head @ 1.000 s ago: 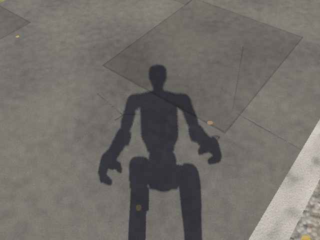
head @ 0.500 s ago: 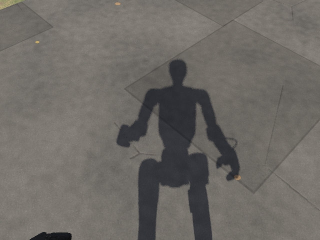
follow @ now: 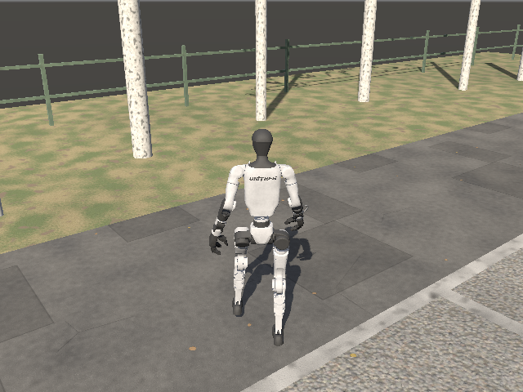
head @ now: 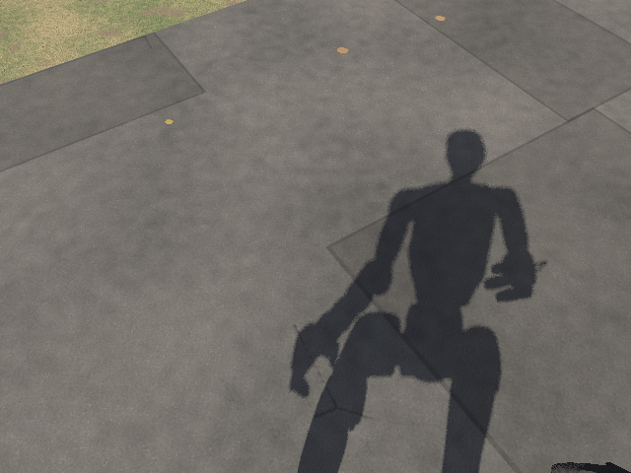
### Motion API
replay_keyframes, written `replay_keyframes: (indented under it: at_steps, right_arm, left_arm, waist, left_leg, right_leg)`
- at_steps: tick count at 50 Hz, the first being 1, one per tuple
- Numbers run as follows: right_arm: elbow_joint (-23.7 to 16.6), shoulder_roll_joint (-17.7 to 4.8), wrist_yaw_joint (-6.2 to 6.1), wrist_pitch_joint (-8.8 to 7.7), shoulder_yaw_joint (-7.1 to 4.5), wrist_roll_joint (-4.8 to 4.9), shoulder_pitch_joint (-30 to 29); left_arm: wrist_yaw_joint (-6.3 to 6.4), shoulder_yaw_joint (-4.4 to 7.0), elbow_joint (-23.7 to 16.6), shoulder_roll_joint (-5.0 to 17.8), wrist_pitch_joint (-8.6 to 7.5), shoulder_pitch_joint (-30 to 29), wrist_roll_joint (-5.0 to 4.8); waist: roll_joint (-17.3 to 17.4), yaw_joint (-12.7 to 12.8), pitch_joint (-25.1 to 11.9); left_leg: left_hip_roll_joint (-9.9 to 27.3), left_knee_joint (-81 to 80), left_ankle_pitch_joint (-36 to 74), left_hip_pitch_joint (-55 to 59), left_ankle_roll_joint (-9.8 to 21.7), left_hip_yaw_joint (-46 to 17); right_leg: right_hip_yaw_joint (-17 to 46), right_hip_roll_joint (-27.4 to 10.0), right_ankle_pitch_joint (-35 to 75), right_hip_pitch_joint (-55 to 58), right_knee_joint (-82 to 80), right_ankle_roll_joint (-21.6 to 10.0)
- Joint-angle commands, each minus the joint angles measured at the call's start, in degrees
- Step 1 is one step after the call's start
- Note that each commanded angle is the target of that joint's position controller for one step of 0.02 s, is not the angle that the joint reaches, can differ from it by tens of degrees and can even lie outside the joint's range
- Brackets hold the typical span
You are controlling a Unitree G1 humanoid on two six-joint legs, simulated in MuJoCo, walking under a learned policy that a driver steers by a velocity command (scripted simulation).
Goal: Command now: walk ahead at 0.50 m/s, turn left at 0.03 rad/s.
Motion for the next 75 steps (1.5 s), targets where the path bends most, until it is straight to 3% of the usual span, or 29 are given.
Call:
replay_keyframes:
  at_steps: [1,4,6,7,8,9,11,13,16,23,28,31,33,34,35,36,37,39,43,50,56,58,60,61,62,63,66,70,75]
  right_arm:
    - [-5.8,-3.6,0.74,-1.31,-0.82,0.42,-6.8]
    - [-5.6,-5.4,1.20,-1.68,-1.54,0.22,-4.5]
    - [-1.7,-9.5,0.50,-1.64,-3.71,-0.31,9.0]
    - [-0.1,-14.0,-0.16,-1.30,-4.81,-0.88,19.5]
    - [0.9,-16.5,0.35,-1.04,-5.11,-0.81,20.2]
    - [0.3,-10.9,0.41,-0.93,-3.76,0.03,19.0]
    - [-0.4,-8.5,0.33,-0.96,-2.73,-0.36,11.9]
    - [-0.5,-6.4,0.55,-1.27,-2.11,-1.26,8.3]
    - [0.9,-6.9,0.49,-2.22,-2.41,-0.65,8.5]
    - [4.9,-9.6,-0.85,-1.46,-2.95,-0.06,13.9]
    - [8.2,-10.5,-1.19,-0.16,-3.25,0.47,18.1]
    - [8.9,-11.5,-1.61,0.70,-3.66,0.59,17.1]
    - [8.4,-10.0,-1.91,1.17,-2.91,0.19,16.0]
    - [6.6,-5.3,-1.73,0.46,-1.24,-0.72,20.1]
    - [7.4,-2.2,-1.37,-0.73,-0.19,-0.66,23.2]
    - [6.8,-8.2,-0.91,-1.62,-1.71,0.80,18.0]
    - [5.3,-9.5,-0.74,-2.15,-2.08,1.62,13.3]
    - [5.0,-8.5,-1.11,-1.84,-2.35,0.42,10.5]
    - [5.6,-5.2,-1.49,0.20,-2.04,-0.10,12.0]
    - [2.3,-3.1,-0.63,-0.60,-1.17,-0.21,-1.5]
    - [-0.6,-4.4,1.12,-1.40,-1.12,0.35,-7.9]
    - [0.1,-6.1,1.24,-1.69,-1.79,0.20,-4.5]
    - [4.5,-10.9,0.37,-1.91,-4.23,-0.39,11.5]
    - [5.6,-16.8,-0.21,-1.70,-5.65,-1.59,19.3]
    - [6.4,-14.3,-0.09,-1.24,-5.03,-0.82,21.1]
    - [6.0,-10.4,-0.21,-1.26,-3.78,-0.50,17.9]
    - [5.3,-4.9,-0.28,-2.02,-2.21,-1.03,7.3]
    - [6.9,-5.5,-0.40,-3.21,-2.70,-1.67,5.4]
    - [8.6,-7.3,-1.70,-2.76,-3.21,-1.68,6.8]
  left_arm:
    - [0.42,2.50,-1.6,10.2,0.02,1.2,-0.44]
    - [0.87,2.97,-0.8,11.5,0.92,0.4,-0.47]
    - [1.14,2.32,-1.1,10.1,1.30,-0.7,-0.12]
    - [1.30,0.85,-2.8,6.6,1.11,-0.2,1.68]
    - [0.83,-0.56,-3.1,1.5,-0.11,7.0,0.72]
    - [0.43,0.80,-2.5,7.9,-1.00,2.9,-0.38]
    - [0.33,1.29,-4.4,9.0,-1.66,-5.2,-0.76]
    - [0.39,1.52,-4.3,7.7,-0.99,-5.1,0.27]
    - [0.69,1.16,-4.1,5.3,0.47,-4.8,0.55]
    - [-0.14,0.21,-7.6,3.1,-0.20,-18.2,0.66]
    - [-1.62,0.13,-10.4,3.9,-0.87,-25.0,0.04]
    - [-2.10,0.82,-10.0,5.8,-1.22,-21.7,0.21]
    - [-1.35,3.12,-5.6,10.1,-1.24,-7.0,0.64]
    - [-0.86,4.43,-4.5,15.6,-1.07,1.2,1.72]
    - [-1.12,4.29,-3.3,15.1,-0.67,3.9,0.75]
    - [-1.01,2.93,-3.6,10.7,-0.59,2.0,0.14]
    - [-0.83,2.42,-4.3,9.4,-0.51,-2.5,0.18]
    - [-0.97,1.58,-5.1,6.6,-0.62,-8.5,1.24]
    - [-0.97,1.71,-3.9,6.8,-1.74,-9.4,1.13]
    - [0.47,2.23,-0.2,9.3,-1.02,-3.7,0.42]
    - [0.96,2.82,3.1,10.4,0.65,0.2,-0.29]
    - [1.15,3.09,3.4,11.0,1.21,-0.6,-0.40]
    - [1.23,2.12,2.7,8.9,1.60,-1.7,0.10]
    - [0.92,0.33,1.0,3.3,0.85,3.0,0.96]
    - [0.72,-0.19,1.9,2.1,-0.25,4.7,0.10]
    - [0.54,1.57,1.3,8.4,-0.89,0.4,-1.56]
    - [1.15,2.43,0.2,7.7,-0.03,-5.2,-1.06]
    - [1.28,2.36,0.2,3.8,2.59,-4.0,-0.89]
    - [0.22,2.25,-2.4,2.9,2.28,-10.6,-0.27]
  waist:
    - [-6.7,-0.4,2.2]
    - [-7.5,-3.1,0.8]
    - [-5.9,-9.9,-7.9]
    - [2.5,-13.1,-17.1]
    - [17.3,-8.9,-22.2]
    - [9.5,-11.1,-17.7]
    - [1.4,-9.0,-6.2]
    - [2.2,-5.8,-3.2]
    - [2.2,-4.3,-2.1]
    - [0.5,-8.3,1.5]
    - [0.9,-10.0,3.2]
    - [2.3,-7.1,0.9]
    - [0.9,-0.1,-8.8]
    - [-8.4,0.4,-18.6]
    - [-18.2,-0.1,-23.7]
    - [-12.9,1.1,-17.4]
    - [-10.2,0.1,-9.8]
    - [-6.6,-3.3,-3.0]
    - [-7.3,-6.4,-1.4]
    - [-5.6,-2.4,1.9]
    - [-6.0,-1.4,3.5]
    - [-7.0,-3.9,1.4]
    - [-5.0,-11.6,-9.2]
    - [6.1,-11.6,-19.2]
    - [14.1,-11.7,-24.5]
    - [7.9,-12.3,-16.1]
    - [3.9,-7.4,-2.7]
    - [2.5,-4.7,0.2]
    - [0.8,-5.9,2.2]
  left_leg:
    - [-1.6,-4.1,1.1,2.1,1.1,1.2]
    - [-3.0,-7.0,-4.3,7.1,3.5,2.2]
    - [-3.7,-8.3,-3.0,27.6,6.7,3.2]
    - [8.2,-6.7,-0.7,44.5,10.7,-10.7]
    - [17.6,-14.4,-14.4,58.5,19.1,-36.5]
    - [16.0,-17.7,-23.0,55.4,17.3,-36.8]
    - [11.8,-20.1,-15.3,40.7,14.3,-23.1]
    - [8.7,-23.3,-6.2,31.5,13.9,-16.4]
    - [7.7,-26.7,-0.4,27.1,15.0,-11.0]
    - [5.2,-28.6,1.5,28.3,12.5,-2.6]
    - [8.8,-25.1,2.3,36.5,11.8,-3.5]
    - [9.7,-19.4,13.4,40.2,10.1,-3.5]
    - [4.7,-1.8,22.6,34.3,7.2,0.6]
    - [-1.3,19.4,4.3,15.1,3.6,3.8]
    - [-8.6,32.2,-33.6,0.4,1.8,-0.8]
    - [-5.1,37.7,-33.3,-6.1,2.6,-4.7]
    - [-2.2,36.8,-27.7,-8.1,3.2,-2.8]
    - [1.8,30.9,-19.5,-3.4,2.7,-1.6]
    - [3.4,25.0,-13.6,0.8,0.8,-1.1]
    - [1.4,2.1,5.0,0.3,-0.3,1.3]
    - [-0.3,-6.0,-0.3,-0.4,2.2,1.0]
    - [-2.0,-7.5,-4.4,6.5,3.8,2.3]
    - [-1.5,-7.5,-2.7,31.3,7.1,1.8]
    - [13.5,-7.1,-5.4,55.1,13.7,-18.4]
    - [19.7,-15.8,-14.9,60.6,18.3,-36.9]
    - [17.8,-17.8,-20.6,53.8,15.4,-31.3]
    - [11.6,-23.9,-13.6,33.2,10.7,-12.5]
    - [10.1,-28.6,-3.5,26.6,11.0,-1.8]
    - [8.5,-29.7,2.2,29.4,10.0,7.6]
  right_leg:
    - [8.1,-16.0,16.4,-0.6,-2.8,-8.4]
    - [8.2,-17.3,24.9,3.2,2.2,-6.8]
    - [3.9,-12.7,35.1,-1.5,18.5,-4.0]
    - [0.9,-8.5,16.9,-13.3,37.5,-1.7]
    - [3.0,0.4,-18.7,-33.9,53.6,1.0]
    - [7.9,-3.1,-19.0,-40.5,59.1,0.6]
    - [5.0,-8.0,-8.3,-40.9,56.4,0.3]
    - [5.1,-10.6,-3.2,-35.7,51.8,1.2]
    - [4.2,-11.2,0.0,-34.1,47.3,2.7]
    - [2.1,-9.3,18.9,-34.4,24.6,3.5]
    - [2.0,-7.7,16.1,-35.2,17.2,1.6]
    - [0.4,-5.6,10.0,-28.8,14.7,-0.8]
    - [-0.4,-4.9,12.0,-6.3,14.2,-4.2]
    - [18.8,-18.9,11.3,16.7,15.7,-11.2]
    - [39.6,-25.6,0.8,25.9,7.5,-16.4]
    - [37.1,-23.9,-6.4,21.8,4.9,-13.9]
    - [29.7,-22.2,-4.9,13.5,3.3,-11.9]
    - [20.4,-18.0,3.8,-0.5,-0.6,-10.5]
    - [12.7,-15.9,11.8,-8.2,-5.8,-11.6]
    - [4.6,-13.4,14.8,-5.9,-7.5,-9.2]
    - [5.8,-18.1,17.7,4.6,-2.5,-8.1]
    - [6.2,-18.1,27.0,5.7,2.2,-7.0]
    - [3.1,-12.7,32.5,-2.5,21.4,-4.1]
    - [-0.5,-5.2,11.1,-23.1,43.5,-0.3]
    - [5.0,0.0,-19.6,-34.8,55.8,0.9]
    - [8.7,-3.6,-17.9,-40.0,60.7,0.2]
    - [6.6,-10.4,-4.9,-36.3,53.8,0.2]
    - [6.9,-11.4,1.9,-33.8,50.5,1.2]
    - [5.2,-10.6,15.5,-36.5,35.5,1.9]
Keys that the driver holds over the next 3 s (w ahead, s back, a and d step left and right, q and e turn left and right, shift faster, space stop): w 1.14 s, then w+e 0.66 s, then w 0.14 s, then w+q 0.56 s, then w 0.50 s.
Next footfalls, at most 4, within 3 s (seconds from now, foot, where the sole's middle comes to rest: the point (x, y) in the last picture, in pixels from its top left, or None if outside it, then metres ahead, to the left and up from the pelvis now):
0.12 left None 0.25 0.14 -0.78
0.66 right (411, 448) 0.54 -0.10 -0.78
1.20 left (309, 320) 0.83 0.14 -0.78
1.74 right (423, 246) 1.08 -0.14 -0.78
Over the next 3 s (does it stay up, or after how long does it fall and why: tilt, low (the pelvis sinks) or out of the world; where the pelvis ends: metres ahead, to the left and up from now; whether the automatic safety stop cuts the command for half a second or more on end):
stays up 1.66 -0.21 0.00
